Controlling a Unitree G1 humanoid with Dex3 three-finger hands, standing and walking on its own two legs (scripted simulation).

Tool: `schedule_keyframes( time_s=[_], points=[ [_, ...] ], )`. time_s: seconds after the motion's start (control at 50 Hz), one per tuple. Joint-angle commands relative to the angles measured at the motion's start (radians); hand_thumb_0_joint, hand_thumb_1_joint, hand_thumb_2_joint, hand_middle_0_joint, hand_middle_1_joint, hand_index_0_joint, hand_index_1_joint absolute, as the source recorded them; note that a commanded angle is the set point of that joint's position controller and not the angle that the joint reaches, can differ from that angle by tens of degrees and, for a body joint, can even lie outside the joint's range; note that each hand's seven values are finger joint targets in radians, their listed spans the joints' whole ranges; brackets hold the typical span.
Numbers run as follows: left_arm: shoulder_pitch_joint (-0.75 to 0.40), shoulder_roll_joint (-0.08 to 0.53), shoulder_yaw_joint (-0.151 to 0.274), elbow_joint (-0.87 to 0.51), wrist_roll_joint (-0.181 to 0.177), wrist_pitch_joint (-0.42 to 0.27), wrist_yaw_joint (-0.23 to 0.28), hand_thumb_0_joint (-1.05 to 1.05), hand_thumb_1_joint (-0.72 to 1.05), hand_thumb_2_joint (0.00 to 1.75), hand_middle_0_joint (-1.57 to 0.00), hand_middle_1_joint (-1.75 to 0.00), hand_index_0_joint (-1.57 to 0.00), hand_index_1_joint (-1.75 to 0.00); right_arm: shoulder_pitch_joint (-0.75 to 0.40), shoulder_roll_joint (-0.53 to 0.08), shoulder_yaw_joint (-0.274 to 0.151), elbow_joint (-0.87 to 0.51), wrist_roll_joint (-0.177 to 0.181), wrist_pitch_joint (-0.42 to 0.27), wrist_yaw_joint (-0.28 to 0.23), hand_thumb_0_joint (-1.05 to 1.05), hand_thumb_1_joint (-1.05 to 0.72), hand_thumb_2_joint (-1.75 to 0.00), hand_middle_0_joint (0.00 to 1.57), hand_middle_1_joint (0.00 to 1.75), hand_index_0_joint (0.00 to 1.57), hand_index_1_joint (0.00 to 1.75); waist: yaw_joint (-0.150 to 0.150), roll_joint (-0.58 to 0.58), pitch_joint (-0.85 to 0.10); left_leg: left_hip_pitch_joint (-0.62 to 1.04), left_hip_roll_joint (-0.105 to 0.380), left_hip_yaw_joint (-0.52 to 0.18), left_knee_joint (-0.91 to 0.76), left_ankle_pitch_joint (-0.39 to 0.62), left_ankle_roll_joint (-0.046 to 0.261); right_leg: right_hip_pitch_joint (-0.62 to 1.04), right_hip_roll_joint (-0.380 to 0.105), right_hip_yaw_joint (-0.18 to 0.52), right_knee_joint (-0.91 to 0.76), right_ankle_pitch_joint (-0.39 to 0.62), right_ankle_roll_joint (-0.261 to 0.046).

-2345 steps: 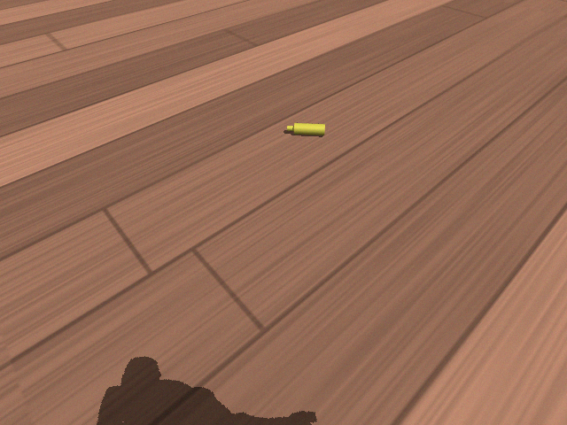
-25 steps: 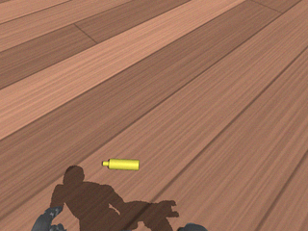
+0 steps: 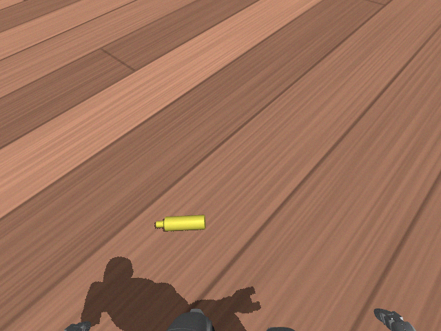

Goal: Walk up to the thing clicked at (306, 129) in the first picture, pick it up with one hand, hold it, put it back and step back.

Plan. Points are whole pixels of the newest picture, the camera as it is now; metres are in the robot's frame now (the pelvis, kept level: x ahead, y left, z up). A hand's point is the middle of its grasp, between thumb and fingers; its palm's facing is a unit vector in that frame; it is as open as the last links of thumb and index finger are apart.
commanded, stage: step back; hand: left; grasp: from above
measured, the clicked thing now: (180, 223) +0.63 +0.24 -0.72
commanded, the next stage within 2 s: none
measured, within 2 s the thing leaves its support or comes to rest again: neither
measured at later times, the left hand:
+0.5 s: hand out of the picture -0.05 +0.29 -0.14, palm faces +0.05 -0.94 -0.34, open 7.4 cm
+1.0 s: hand out of the picture -0.23 +0.23 -0.11, palm faces +0.00 -0.89 -0.45, open 7.4 cm
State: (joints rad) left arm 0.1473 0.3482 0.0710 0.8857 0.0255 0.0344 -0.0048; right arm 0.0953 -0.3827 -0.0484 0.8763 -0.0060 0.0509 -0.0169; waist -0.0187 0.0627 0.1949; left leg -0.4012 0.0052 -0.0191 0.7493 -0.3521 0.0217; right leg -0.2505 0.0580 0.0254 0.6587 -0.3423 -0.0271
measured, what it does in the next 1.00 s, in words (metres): walks backwards: left foot, then right foot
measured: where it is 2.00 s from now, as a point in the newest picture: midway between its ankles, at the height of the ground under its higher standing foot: outside the picture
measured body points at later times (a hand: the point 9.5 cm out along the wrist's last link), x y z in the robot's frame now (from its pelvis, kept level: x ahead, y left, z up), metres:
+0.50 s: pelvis -0.15 +0.02 +0.02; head -0.10 +0.05 +0.46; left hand -0.06 +0.33 -0.12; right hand -0.05 -0.29 -0.09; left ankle -0.12 +0.13 -0.72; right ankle -0.15 -0.14 -0.62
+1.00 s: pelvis -0.32 -0.05 +0.01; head -0.27 -0.08 +0.46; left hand -0.23 +0.27 -0.08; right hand -0.24 -0.37 -0.12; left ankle -0.34 +0.11 -0.64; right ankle -0.28 -0.14 -0.72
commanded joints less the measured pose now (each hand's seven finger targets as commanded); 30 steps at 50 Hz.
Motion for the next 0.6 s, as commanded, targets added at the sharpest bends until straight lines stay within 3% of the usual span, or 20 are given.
schedule_keyframes(
  time_s=[0.0, 0.02, 0.04, 0.06, 0.12, 0.16, 0.2, 0.24, 0.26, 0.28, 0.3, 0.32, 0.34, 0.36, 0.4, 0.42, 0.44, 0.46, 0.54, 0.58],
  points=[
    [-0.049, 0.316, 0.095, -0.137, 0.006, -0.027, 0.02, 0.0, 0.9, 0.9, -0.2, -0.3, -0.2, -0.3, 0.042, -0.214, -0.06, -0.058, 0.007, -0.018, -0.013, 0.0, -0.9, -0.9, 0.2, 0.3, 0.2, 0.3, 0.028, -0.259, -0.111, 0.018, -0.092, -0.147, 0.438, -0.228, -0.022, -0.171, -0.425, 0.49, -0.357, 0.295, -0.282],
    [-0.066, 0.274, 0.085, -0.147, 0.0, -0.03, 0.024, 0.0, 0.9, 0.9, -0.2, -0.3, -0.2, -0.3, 0.051, -0.204, -0.053, -0.047, 0.013, -0.018, -0.009, 0.0, -0.9, -0.9, 0.2, 0.3, 0.2, 0.3, 0.016, -0.199, -0.117, -0.015, -0.124, -0.168, 0.454, -0.172, -0.017, -0.108, -0.329, 0.345, -0.318, 0.374, -0.234],
    [-0.1, 0.259, 0.081, -0.15, 0.002, -0.029, 0.028, 0.0, 0.9, 0.9, -0.2, -0.3, -0.2, -0.3, 0.08, -0.189, -0.049, -0.031, 0.013, -0.019, -0.011, 0.0, -0.9, -0.9, 0.2, 0.3, 0.2, 0.3, -0.011, -0.201, -0.123, -0.047, -0.148, -0.171, 0.47, -0.139, -0.021, -0.086, -0.279, 0.261, -0.295, 0.402, -0.189],
    [-0.107, 0.251, 0.082, -0.158, 0.007, -0.026, 0.029, 0.0, 0.9, 0.9, -0.2, -0.3, -0.2, -0.3, 0.087, -0.184, -0.045, -0.031, 0.011, -0.022, -0.013, 0.0, -0.9, -0.9, 0.2, 0.3, 0.2, 0.3, -0.006, -0.205, -0.131, -0.048, -0.152, -0.152, 0.479, -0.121, -0.029, -0.076, -0.251, 0.224, -0.287, 0.377, -0.17],
    [-0.025, 0.223, 0.071, -0.17, 0.013, -0.022, 0.03, 0.0, 0.9, 0.9, -0.2, -0.3, -0.2, -0.3, 0.089, -0.187, -0.037, -0.05, 0.01, -0.03, -0.017, 0.0, -0.9, -0.9, 0.2, 0.3, 0.2, 0.3, 0.044, -0.17, -0.189, -0.091, -0.143, -0.116, 0.354, -0.137, -0.044, 0.108, -0.236, 0.21, -0.244, 0.402, -0.172],
    [0.017, 0.227, 0.073, -0.167, 0.016, -0.019, 0.036, 0.0, 0.9, 0.9, -0.2, -0.3, -0.2, -0.3, 0.065, -0.178, -0.035, -0.069, 0.006, -0.035, -0.018, 0.0, -0.9, -0.9, 0.2, 0.3, 0.2, 0.3, 0.068, -0.208, -0.229, -0.101, -0.1, -0.086, 0.199, -0.185, -0.052, 0.224, -0.269, 0.218, -0.215, 0.46, -0.193],
    [0.018, 0.242, 0.074, -0.175, 0.015, -0.013, 0.038, 0.0, 0.9, 0.9, -0.2, -0.3, -0.2, -0.3, 0.089, -0.17, -0.037, -0.074, 0.001, -0.041, -0.017, 0.0, -0.9, -0.9, 0.2, 0.3, 0.2, 0.3, 0.061, -0.257, -0.267, -0.041, -0.036, -0.065, 0.013, -0.184, -0.041, 0.258, -0.303, 0.236, -0.181, 0.511, -0.192],
    [0.004, 0.252, 0.068, -0.182, 0.005, -0.002, 0.033, 0.0, 0.9, 0.9, -0.2, -0.3, -0.2, -0.3, 0.135, -0.169, -0.043, -0.055, -0.006, -0.046, -0.014, 0.0, -0.9, -0.9, 0.2, 0.3, 0.2, 0.3, 0.04, -0.273, -0.297, 0.056, -0.028, -0.028, -0.187, -0.067, -0.023, 0.233, -0.276, 0.208, -0.115, 0.529, -0.161],
    [-0.004, 0.262, 0.065, -0.184, -0.003, 0.008, 0.028, 0.0, 0.9, 0.9, -0.2, -0.3, -0.2, -0.3, 0.169, -0.168, -0.051, -0.036, -0.013, -0.048, -0.012, 0.0, -0.9, -0.9, 0.2, 0.3, 0.2, 0.3, 0.023, -0.258, -0.301, 0.152, -0.041, 0.006, -0.299, 0.052, -0.015, 0.162, -0.247, 0.178, -0.071, 0.49, -0.135],
    [-0.002, 0.251, 0.058, -0.191, -0.008, 0.016, 0.025, 0.0, 0.9, 0.9, -0.2, -0.3, -0.2, -0.3, 0.178, -0.177, -0.058, -0.038, -0.022, -0.051, -0.012, 0.0, -0.9, -0.9, 0.2, 0.3, 0.2, 0.3, 0.014, -0.222, -0.284, 0.221, -0.022, -0.024, -0.389, 0.193, -0.003, 0.068, -0.22, 0.167, -0.04, 0.403, -0.09],
    [0.019, 0.207, 0.048, -0.197, -0.011, 0.021, 0.021, 0.0, 0.9, 0.9, -0.2, -0.3, -0.2, -0.3, 0.164, -0.24, -0.075, -0.047, -0.04, -0.054, -0.012, 0.0, -0.9, -0.9, 0.2, 0.3, 0.2, 0.3, 0.023, -0.066, -0.281, 0.306, 0.127, -0.233, -0.414, 0.215, 0.04, -0.103, -0.135, 0.125, 0.052, 0.191, -0.036],
    [0.007, 0.181, 0.046, -0.203, -0.015, 0.019, 0.026, 0.0, 0.9, 0.9, -0.2, -0.3, -0.2, -0.3, 0.113, -0.335, -0.092, -0.064, -0.049, -0.051, -0.006, 0.0, -0.9, -0.9, 0.2, 0.3, 0.2, 0.3, 0.026, 0.161, -0.233, 0.315, 0.318, -0.48, -0.451, 0.335, 0.131, -0.303, 0.048, 0.048, 0.235, -0.214, 0.003],
    [-0.053, 0.232, 0.073, -0.201, -0.001, 0.021, 0.043, 0.0, 0.9, 0.9, -0.2, -0.3, -0.2, -0.3, 0.094, -0.385, -0.101, -0.08, -0.04, -0.048, -0.001, 0.0, -0.9, -0.9, 0.2, 0.3, 0.2, 0.3, -0.036, 0.159, -0.201, 0.079, 0.414, -0.519, -0.458, 0.311, 0.253, -0.197, 0.045, 0.158, 0.42, -0.341, 0.02],
    [-0.066, 0.255, 0.079, -0.187, 0.005, 0.02, 0.043, 0.0, 0.9, 0.9, -0.2, -0.3, -0.2, -0.3, 0.049, -0.356, -0.096, -0.085, -0.039, -0.054, -0.005, 0.0, -0.9, -0.9, 0.2, 0.3, 0.2, 0.3, -0.025, 0.142, -0.156, -0.007, 0.419, -0.538, -0.479, 0.269, 0.284, -0.165, 0.031, 0.183, 0.544, -0.293, 0.015],
    [0.001, 0.223, 0.078, -0.152, -0.016, 0.024, 0.03, 0.0, 0.9, 0.9, -0.2, -0.3, -0.2, -0.3, -0.048, -0.259, -0.061, -0.103, -0.044, -0.059, -0.01, 0.0, -0.9, -0.9, 0.2, 0.3, 0.2, 0.3, 0.049, 0.06, -0.139, 0.05, 0.255, -0.268, -0.421, 0.383, 0.187, -0.205, 0.064, 0.218, 0.638, -0.151, 0.005],
    [0.059, 0.222, 0.077, -0.139, -0.02, 0.025, 0.025, 0.0, 0.9, 0.9, -0.2, -0.3, -0.2, -0.3, -0.066, -0.238, -0.059, -0.11, -0.038, -0.062, -0.014, 0.0, -0.9, -0.9, 0.2, 0.3, 0.2, 0.3, 0.078, 0.057, -0.146, 0.116, 0.215, -0.204, -0.394, 0.414, 0.155, -0.255, 0.074, 0.204, 0.651, -0.107, 0.007],
    [0.079, 0.227, 0.08, -0.13, -0.015, 0.024, 0.022, 0.0, 0.9, 0.9, -0.2, -0.3, -0.2, -0.3, -0.037, -0.231, -0.06, -0.105, -0.031, -0.063, -0.014, 0.0, -0.9, -0.9, 0.2, 0.3, 0.2, 0.3, 0.075, 0.058, -0.154, 0.146, 0.203, -0.201, -0.388, 0.386, 0.147, -0.26, 0.081, 0.193, 0.654, -0.093, 0.013],
    [0.088, 0.23, 0.084, -0.121, -0.01, 0.023, 0.021, 0.0, 0.9, 0.9, -0.2, -0.3, -0.2, -0.3, -0.024, -0.231, -0.063, -0.106, -0.027, -0.063, -0.013, 0.0, -0.9, -0.9, 0.2, 0.3, 0.2, 0.3, 0.06, 0.073, -0.165, 0.181, 0.218, -0.216, -0.383, 0.386, 0.169, -0.259, 0.079, 0.177, 0.671, -0.103, 0.033],
    [0.051, 0.212, 0.077, -0.149, 0.001, 0.009, 0.024, 0.0, 0.9, 0.9, -0.2, -0.3, -0.2, -0.3, 0.089, -0.215, -0.07, -0.101, -0.015, -0.061, -0.021, 0.0, -0.9, -0.9, 0.2, 0.3, 0.2, 0.3, -0.01, 0.078, -0.221, 0.415, 0.238, -0.21, -0.3, 0.552, 0.217, -0.312, 0.032, 0.148, 0.479, -0.15, 0.075],
    [0.047, 0.205, 0.067, -0.154, -0.001, 0.006, 0.022, 0.0, 0.9, 0.9, -0.2, -0.3, -0.2, -0.3, 0.1, -0.235, -0.076, -0.104, -0.017, -0.056, -0.023, 0.0, -0.9, -0.9, 0.2, 0.3, 0.2, 0.3, -0.026, 0.098, -0.25, 0.437, 0.25, -0.201, -0.282, 0.561, 0.237, -0.269, 0.008, 0.116, 0.352, -0.181, 0.08]
  ],
)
